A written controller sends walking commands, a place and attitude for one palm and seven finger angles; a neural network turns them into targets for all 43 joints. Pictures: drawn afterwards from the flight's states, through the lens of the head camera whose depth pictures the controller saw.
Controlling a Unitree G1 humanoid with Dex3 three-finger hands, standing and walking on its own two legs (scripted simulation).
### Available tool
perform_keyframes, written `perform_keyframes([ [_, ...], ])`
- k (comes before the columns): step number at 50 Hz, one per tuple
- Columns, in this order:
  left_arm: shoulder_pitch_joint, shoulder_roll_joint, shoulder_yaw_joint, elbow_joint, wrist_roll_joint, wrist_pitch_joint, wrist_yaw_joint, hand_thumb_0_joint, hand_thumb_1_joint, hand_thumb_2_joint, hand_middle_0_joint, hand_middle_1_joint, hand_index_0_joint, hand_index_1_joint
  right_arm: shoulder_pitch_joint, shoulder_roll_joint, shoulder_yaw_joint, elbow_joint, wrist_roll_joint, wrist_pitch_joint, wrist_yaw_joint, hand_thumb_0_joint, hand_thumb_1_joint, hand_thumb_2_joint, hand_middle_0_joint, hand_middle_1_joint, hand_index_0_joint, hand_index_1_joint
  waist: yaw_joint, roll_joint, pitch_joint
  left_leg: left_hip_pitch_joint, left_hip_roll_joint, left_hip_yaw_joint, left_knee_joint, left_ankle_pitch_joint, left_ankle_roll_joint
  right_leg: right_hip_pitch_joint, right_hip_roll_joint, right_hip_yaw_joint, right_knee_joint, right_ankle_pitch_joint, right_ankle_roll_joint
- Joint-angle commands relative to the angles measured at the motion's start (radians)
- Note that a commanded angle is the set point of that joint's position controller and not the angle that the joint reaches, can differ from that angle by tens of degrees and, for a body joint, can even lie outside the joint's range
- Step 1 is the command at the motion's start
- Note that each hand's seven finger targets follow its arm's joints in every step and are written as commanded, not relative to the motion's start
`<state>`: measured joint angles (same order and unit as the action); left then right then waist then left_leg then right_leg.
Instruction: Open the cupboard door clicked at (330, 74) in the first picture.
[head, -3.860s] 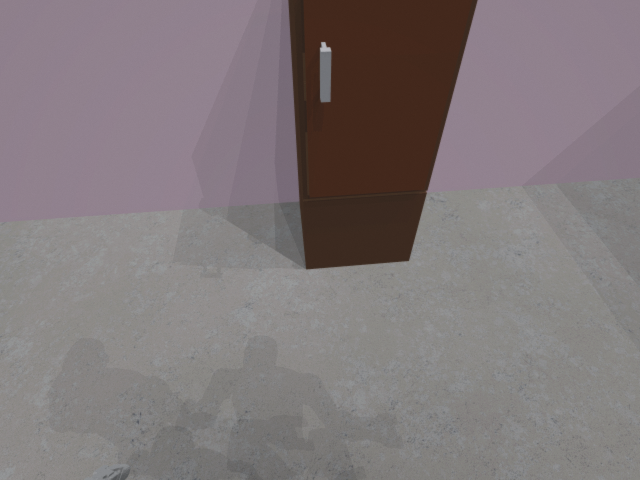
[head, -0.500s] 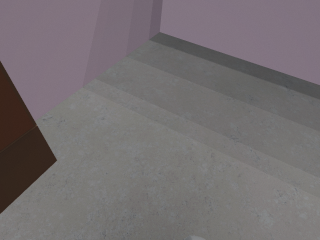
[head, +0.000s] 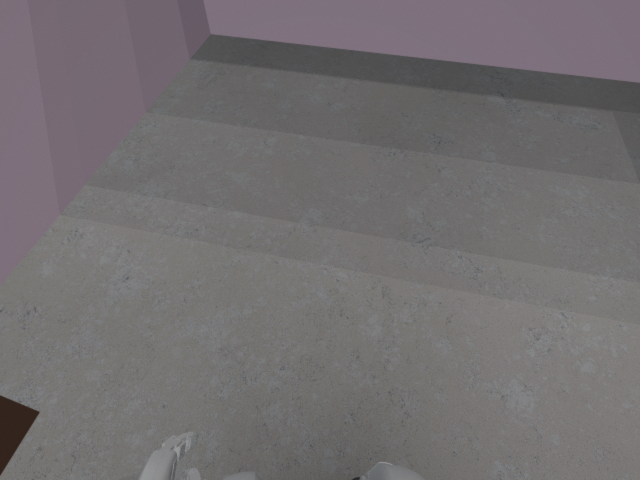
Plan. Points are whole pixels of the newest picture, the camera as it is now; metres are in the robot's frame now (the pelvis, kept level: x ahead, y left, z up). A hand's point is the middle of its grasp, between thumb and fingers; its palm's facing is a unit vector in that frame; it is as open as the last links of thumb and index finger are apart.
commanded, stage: turn to face it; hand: left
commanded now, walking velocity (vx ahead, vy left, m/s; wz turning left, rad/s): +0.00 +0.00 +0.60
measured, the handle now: out of the picture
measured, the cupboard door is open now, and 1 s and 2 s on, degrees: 0 0 0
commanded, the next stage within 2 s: none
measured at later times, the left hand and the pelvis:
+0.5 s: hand out of the picture +0.05 +0.27 -0.15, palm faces +0.30 -0.92 -0.24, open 7.4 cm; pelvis +0.04 +0.04 +0.02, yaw +15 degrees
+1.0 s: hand out of the picture +0.01 +0.17 -0.12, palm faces +0.54 -0.80 -0.26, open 7.4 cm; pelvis +0.04 -0.04 +0.02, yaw +34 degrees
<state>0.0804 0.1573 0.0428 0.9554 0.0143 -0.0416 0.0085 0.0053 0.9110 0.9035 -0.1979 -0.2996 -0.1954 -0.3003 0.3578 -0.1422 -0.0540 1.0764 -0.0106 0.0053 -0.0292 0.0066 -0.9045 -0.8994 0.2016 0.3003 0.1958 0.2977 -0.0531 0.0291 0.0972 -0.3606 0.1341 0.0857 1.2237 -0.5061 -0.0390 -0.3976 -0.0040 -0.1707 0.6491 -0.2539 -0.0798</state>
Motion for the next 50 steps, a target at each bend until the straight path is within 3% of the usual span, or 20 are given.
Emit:
perform_keyframes([
  [1, 0.061, 0.112, 0.008, -0.02, 0.005, -0.006, 0.028, 0.0, 0.9, 0.9, -0.2, -0.3, -0.2, -0.3, 0.107, -0.02, 0.016, -0.032, -0.003, 0.013, 0.0, 0.0, -0.9, -0.9, 0.2, 0.3, 0.2, 0.3, -0.003, -0.09, -0.139, -0.015, 0.01, -0.068, -0.129, 0.069, -0.006, 0.086, -0.311, 0.141, -0.303, 0.576, -0.076],
  [6, 0.078, 0.14, 0.028, -0.027, 0.009, 0.024, 0.028, 0.0, 0.9, 0.9, -0.2, -0.3, -0.2, -0.3, 0.006, -0.045, 0.006, -0.088, -0.005, 0.024, 0.02, 0.0, -0.9, -0.9, 0.2, 0.3, 0.2, 0.3, 0.036, -0.156, -0.103, -0.04, -0.024, -0.003, -0.285, 0.082, -0.011, 0.116, -0.325, 0.112, -0.335, 0.289, -0.076],
  [10, 0.09, 0.173, 0.048, -0.043, 0.014, 0.036, 0.028, 0.0, 0.9, 0.9, -0.2, -0.3, -0.2, -0.3, -0.058, -0.069, -0.006, -0.136, -0.007, 0.018, 0.033, 0.0, -0.9, -0.9, 0.2, 0.3, 0.2, 0.3, 0.047, -0.17, -0.094, -0.005, -0.032, 0.033, -0.464, 0.132, -0.003, 0.144, -0.351, 0.071, -0.254, 0.249, -0.045],
  [12, 0.099, 0.165, 0.052, -0.049, 0.006, 0.047, 0.024, 0.0, 0.9, 0.9, -0.2, -0.3, -0.2, -0.3, -0.034, -0.096, -0.014, -0.145, -0.011, 0.015, 0.038, 0.0, -0.9, -0.9, 0.2, 0.3, 0.2, 0.3, 0.029, -0.073, -0.106, 0.116, -0.04, 0.031, -0.645, 0.274, 0.009, 0.089, -0.32, 0.02, -0.135, 0.146, 0.014],
  [13, 0.109, 0.137, 0.052, -0.067, 0.001, 0.057, 0.02, 0.0, 0.9, 0.9, -0.2, -0.3, -0.2, -0.3, 0.0, -0.158, -0.029, -0.148, -0.017, 0.008, 0.039, 0.0, -0.9, -0.9, 0.2, 0.3, 0.2, 0.3, 0.012, 0.119, -0.101, 0.159, 0.058, -0.143, -0.781, 0.394, 0.057, -0.01, -0.236, -0.026, 0.023, -0.03, 0.072],
  [14, 0.105, 0.09, 0.044, -0.11, -0.007, 0.062, 0.014, 0.0, 0.9, 0.9, -0.2, -0.3, -0.2, -0.3, 0.025, -0.259, -0.048, -0.17, -0.025, 0.004, 0.035, 0.0, -0.9, -0.9, 0.2, 0.3, 0.2, 0.3, -0.003, 0.35, -0.085, 0.185, 0.279, -0.459, -0.92, 0.599, 0.189, -0.174, -0.106, -0.047, 0.25, -0.351, 0.148],
  [15, 0.039, 0.113, 0.04, -0.127, 0.009, 0.068, 0.018, 0.0, 0.9, 0.9, -0.2, -0.3, -0.2, -0.3, 0.046, -0.281, -0.057, -0.153, -0.027, 0.002, 0.021, 0.0, -0.9, -0.9, 0.2, 0.3, 0.2, 0.3, -0.04, 0.289, -0.115, 0.165, 0.311, -0.547, -0.96, 0.548, 0.247, -0.187, -0.084, 0.077, 0.455, -0.387, 0.138],
  [18, 0.067, 0.122, 0.056, -0.103, 0.009, 0.055, 0.003, 0.0, 0.9, 0.9, -0.2, -0.3, -0.2, -0.3, -0.091, -0.23, -0.041, -0.195, -0.019, -0.012, 0.011, 0.0, -0.9, -0.9, 0.2, 0.3, 0.2, 0.3, 0.032, 0.101, -0.143, 0.188, 0.182, -0.363, -0.903, 0.551, 0.2, -0.23, -0.107, 0.16, 0.55, -0.17, 0.146],
  [20, 0.105, 0.127, 0.055, -0.083, 0.004, 0.059, 0.002, 0.0, 0.9, 0.9, -0.2, -0.3, -0.2, -0.3, -0.114, -0.227, -0.039, -0.201, -0.014, -0.018, 0.01, 0.0, -0.9, -0.9, 0.2, 0.3, 0.2, 0.3, 0.041, 0.082, -0.176, 0.213, 0.129, -0.277, -0.889, 0.628, 0.184, -0.182, -0.099, 0.157, 0.508, -0.123, 0.157],
  [26, 0.086, 0.138, 0.054, -0.096, -0.001, 0.068, 0.008, 0.0, 0.9, 0.9, -0.2, -0.3, -0.2, -0.3, -0.083, -0.252, -0.053, -0.194, -0.011, -0.008, 0.016, 0.0, -0.9, -0.9, 0.2, 0.3, 0.2, 0.3, 0.013, 0.069, -0.184, 0.268, 0.114, -0.337, -0.892, 0.612, 0.209, -0.154, -0.08, 0.16, 0.364, -0.149, 0.178],
  [32, 0.07, 0.143, 0.048, -0.12, -0.005, 0.066, 0.013, 0.0, 0.9, 0.9, -0.2, -0.3, -0.2, -0.3, -0.102, -0.278, -0.07, -0.196, -0.015, 0.009, 0.024, 0.0, -0.9, -0.9, 0.2, 0.3, 0.2, 0.3, 0.005, 0.127, -0.183, 0.241, 0.099, -0.421, -0.873, 0.571, 0.217, -0.08, -0.048, 0.165, 0.206, -0.196, 0.167],
  [34, 0.09, 0.14, 0.045, -0.124, -0.01, 0.063, 0.015, 0.0, 0.9, 0.9, -0.2, -0.3, -0.2, -0.3, -0.123, -0.283, -0.073, -0.207, -0.017, 0.015, 0.026, 0.0, -0.9, -0.9, 0.2, 0.3, 0.2, 0.3, 0.014, 0.143, -0.191, 0.19, 0.079, -0.446, -0.859, 0.583, 0.209, 0.004, -0.028, 0.161, 0.111, -0.197, 0.156],
  [37, 0.206, 0.168, 0.051, -0.105, -0.011, 0.053, 0.02, 0.0, 0.9, 0.9, -0.2, -0.3, -0.2, -0.3, -0.194, -0.277, -0.079, -0.235, -0.009, 0.024, 0.033, 0.0, -0.9, -0.9, 0.2, 0.3, 0.2, 0.3, 0.075, 0.106, -0.197, 0.035, 0.011, -0.428, -0.8, 0.472, 0.148, 0.236, -0.015, 0.141, -0.171, -0.027, 0.138],
  [38, 0.246, 0.217, 0.063, -0.103, -0.003, 0.047, 0.026, 0.0, 0.9, 0.9, -0.2, -0.3, -0.2, -0.3, -0.195, -0.23, -0.074, -0.249, -0.002, 0.027, 0.039, 0.0, -0.9, -0.9, 0.2, 0.3, 0.2, 0.3, 0.096, -0.01, -0.195, -0.126, -0.06, -0.374, -0.692, 0.293, 0.089, 0.381, -0.129, 0.241, -0.329, -0.051, 0.1],
  [39, 0.235, 0.318, 0.079, -0.122, 0.017, 0.04, 0.032, 0.0, 0.9, 0.9, -0.2, -0.3, -0.2, -0.3, -0.184, -0.157, -0.061, -0.278, 0.001, 0.028, 0.042, 0.0, -0.9, -0.9, 0.2, 0.3, 0.2, 0.3, 0.099, -0.33, -0.158, -0.326, -0.217, -0.151, -0.422, 0.019, -0.006, 0.416, -0.43, 0.561, -0.449, -0.142, -0.016],
  [40, 0.177, 0.323, 0.068, -0.15, 0.007, 0.046, 0.033, 0.0, 0.9, 0.9, -0.2, -0.3, -0.2, -0.3, -0.198, -0.214, -0.071, -0.28, -0.018, 0.031, 0.043, 0.0, -0.9, -0.9, 0.2, 0.3, 0.2, 0.3, 0.089, -0.282, -0.124, -0.288, -0.173, -0.165, -0.217, -0.041, 0.003, 0.234, -0.507, 0.548, -0.458, -0.15, -0.067],
  [41, 0.115, 0.284, 0.067, -0.162, 0.005, 0.042, 0.034, 0.0, 0.9, 0.9, -0.2, -0.3, -0.2, -0.3, -0.205, -0.21, -0.076, -0.265, -0.02, 0.044, 0.047, 0.0, -0.9, -0.9, 0.2, 0.3, 0.2, 0.3, 0.06, -0.281, -0.078, -0.264, -0.152, -0.18, -0.105, 0.005, 0.006, 0.137, -0.44, 0.508, -0.463, -0.161, -0.048],
  [43, 0.032, 0.216, 0.044, -0.174, 0.007, 0.037, 0.03, 0.0, 0.9, 0.9, -0.2, -0.3, -0.2, -0.3, -0.17, -0.197, -0.071, -0.227, -0.02, 0.051, 0.059, 0.0, -0.9, -0.9, 0.2, 0.3, 0.2, 0.3, 0.01, -0.187, -0.001, -0.256, -0.111, -0.137, -0.001, 0.127, -0.012, 0.102, -0.335, 0.293, -0.396, 0.017, -0.011],
  [45, 0.069, 0.199, 0.036, -0.166, 0.008, 0.027, 0.028, 0.0, 0.9, 0.9, -0.2, -0.3, -0.2, -0.3, -0.151, -0.186, -0.062, -0.213, -0.016, 0.051, 0.063, 0.0, -0.9, -0.9, 0.2, 0.3, 0.2, 0.3, 0.02, -0.2, -0.038, -0.256, -0.106, -0.098, -0.002, 0.162, -0.034, 0.189, -0.304, 0.186, -0.338, 0.215, -0.007],
  [50, 0.195, 0.237, 0.043, -0.121, 0.013, 0.032, 0.026, 0.0, 0.9, 0.9, -0.2, -0.3, -0.2, -0.3, -0.254, -0.171, -0.049, -0.238, -0.011, 0.057, 0.063, 0.0, -0.9, -0.9, 0.2, 0.3, 0.2, 0.3, 0.082, -0.202, -0.063, -0.21, -0.099, -0.045, -0.175, 0.098, -0.05, 0.291, -0.338, 0.142, -0.304, 0.352, -0.032],
])
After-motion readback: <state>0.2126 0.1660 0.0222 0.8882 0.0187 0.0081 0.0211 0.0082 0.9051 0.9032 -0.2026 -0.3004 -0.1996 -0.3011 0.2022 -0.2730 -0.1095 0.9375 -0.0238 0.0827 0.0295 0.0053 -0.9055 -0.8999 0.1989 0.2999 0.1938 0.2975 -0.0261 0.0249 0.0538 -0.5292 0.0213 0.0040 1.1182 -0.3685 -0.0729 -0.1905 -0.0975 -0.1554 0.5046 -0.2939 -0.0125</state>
